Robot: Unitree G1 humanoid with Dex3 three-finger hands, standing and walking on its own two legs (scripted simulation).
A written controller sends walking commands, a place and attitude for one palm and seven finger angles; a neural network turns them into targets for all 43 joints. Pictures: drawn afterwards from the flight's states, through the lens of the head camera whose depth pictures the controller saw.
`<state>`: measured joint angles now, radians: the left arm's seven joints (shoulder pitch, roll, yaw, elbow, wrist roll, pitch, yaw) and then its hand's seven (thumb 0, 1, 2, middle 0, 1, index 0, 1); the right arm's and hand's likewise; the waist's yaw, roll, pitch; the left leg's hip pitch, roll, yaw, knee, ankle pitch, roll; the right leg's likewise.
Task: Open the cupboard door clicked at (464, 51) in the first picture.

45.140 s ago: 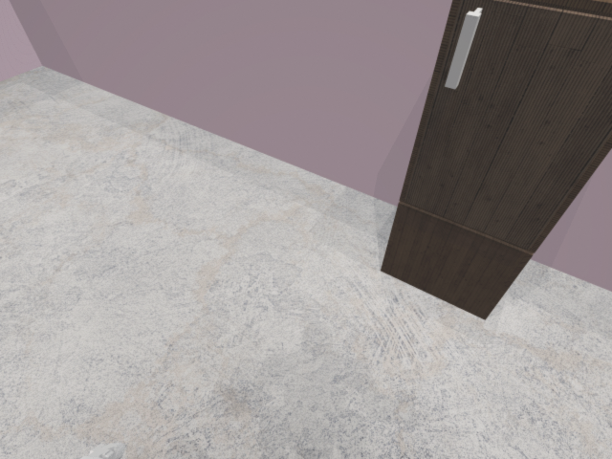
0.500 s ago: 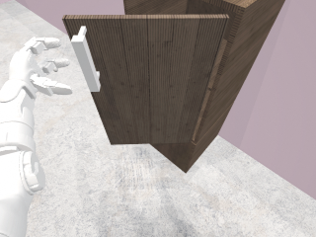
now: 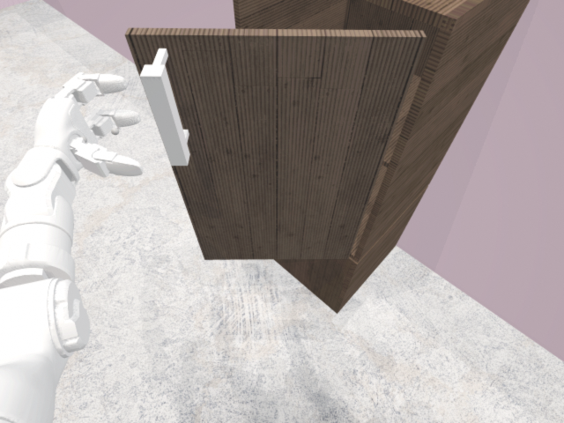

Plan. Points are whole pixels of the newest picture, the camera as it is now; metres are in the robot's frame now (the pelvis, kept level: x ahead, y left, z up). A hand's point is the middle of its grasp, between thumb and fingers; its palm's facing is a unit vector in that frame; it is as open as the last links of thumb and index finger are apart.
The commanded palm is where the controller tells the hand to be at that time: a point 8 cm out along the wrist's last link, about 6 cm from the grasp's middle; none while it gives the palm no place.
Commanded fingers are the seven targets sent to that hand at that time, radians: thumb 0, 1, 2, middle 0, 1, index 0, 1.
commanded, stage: move the hooked fingers beside the handle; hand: left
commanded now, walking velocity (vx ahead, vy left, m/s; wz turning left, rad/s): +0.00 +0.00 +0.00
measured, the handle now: (171, 110) +0.51 +0.16 +0.16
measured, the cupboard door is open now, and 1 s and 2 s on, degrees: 44 44 44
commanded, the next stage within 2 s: slide the fingers in behind the handle in 0.42 s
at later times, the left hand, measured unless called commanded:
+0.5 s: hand (120, 135) +0.45 +0.21 +0.17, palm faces +0.02 -1.00 -0.01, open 14.0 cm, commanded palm +0.43 +0.26 +0.17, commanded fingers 0.00 -0.50 0.30 -0.30 -1.20 -0.30 -1.20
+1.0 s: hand (154, 128) +0.46 +0.17 +0.17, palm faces -0.01 -1.00 +0.01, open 14.0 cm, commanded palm +0.44 +0.23 +0.17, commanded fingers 0.00 -0.50 0.30 -0.30 -1.20 -0.30 -1.20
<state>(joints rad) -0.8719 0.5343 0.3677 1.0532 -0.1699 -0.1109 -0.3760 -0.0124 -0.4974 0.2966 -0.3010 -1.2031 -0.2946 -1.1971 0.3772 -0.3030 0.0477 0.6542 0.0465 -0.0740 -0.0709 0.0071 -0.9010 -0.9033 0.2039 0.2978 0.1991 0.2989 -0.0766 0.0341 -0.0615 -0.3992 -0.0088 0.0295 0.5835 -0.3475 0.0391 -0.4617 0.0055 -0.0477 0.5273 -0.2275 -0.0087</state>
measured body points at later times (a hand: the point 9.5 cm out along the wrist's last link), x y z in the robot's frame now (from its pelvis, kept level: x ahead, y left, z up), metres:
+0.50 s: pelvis +0.00 -0.01 +0.00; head +0.05 -0.02 +0.45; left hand +0.45 +0.27 +0.17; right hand +0.05 -0.28 -0.12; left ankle -0.04 +0.09 -0.73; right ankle +0.02 -0.12 -0.73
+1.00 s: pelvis -0.02 -0.01 +0.00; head +0.04 -0.03 +0.45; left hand +0.46 +0.22 +0.17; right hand +0.03 -0.28 -0.12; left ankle -0.04 +0.09 -0.73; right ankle +0.02 -0.12 -0.73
